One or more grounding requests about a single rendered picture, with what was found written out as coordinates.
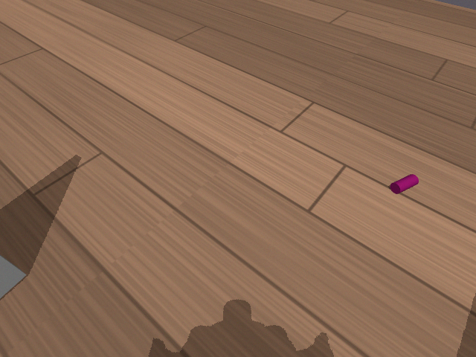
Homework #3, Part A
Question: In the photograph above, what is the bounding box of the can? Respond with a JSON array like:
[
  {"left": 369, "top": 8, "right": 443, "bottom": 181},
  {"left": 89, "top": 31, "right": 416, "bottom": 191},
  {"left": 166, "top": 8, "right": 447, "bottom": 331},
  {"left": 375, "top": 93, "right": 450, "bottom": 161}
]
[{"left": 390, "top": 174, "right": 419, "bottom": 194}]

